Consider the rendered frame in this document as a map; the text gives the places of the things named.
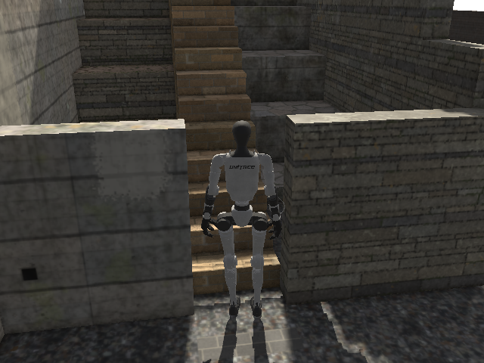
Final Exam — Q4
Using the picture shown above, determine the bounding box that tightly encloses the left robot forearm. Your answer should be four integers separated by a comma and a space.
203, 184, 216, 219

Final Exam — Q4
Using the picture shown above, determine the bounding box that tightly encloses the robot right hand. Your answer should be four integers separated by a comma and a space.
264, 219, 282, 240

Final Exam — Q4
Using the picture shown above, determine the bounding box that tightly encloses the robot left hand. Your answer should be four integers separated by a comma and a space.
201, 218, 217, 237

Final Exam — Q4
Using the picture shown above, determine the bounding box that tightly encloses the humanoid robot torso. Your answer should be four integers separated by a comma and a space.
224, 150, 260, 227

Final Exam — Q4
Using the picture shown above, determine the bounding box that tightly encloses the robot right upper arm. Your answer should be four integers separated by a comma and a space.
258, 153, 276, 196

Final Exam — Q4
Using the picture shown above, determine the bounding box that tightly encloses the right robot thigh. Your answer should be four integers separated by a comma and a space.
250, 212, 268, 269

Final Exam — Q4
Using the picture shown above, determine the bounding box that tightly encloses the right robot forearm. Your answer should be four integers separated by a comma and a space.
267, 186, 281, 221

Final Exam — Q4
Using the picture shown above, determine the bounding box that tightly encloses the robot left upper arm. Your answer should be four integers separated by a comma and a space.
208, 154, 226, 196

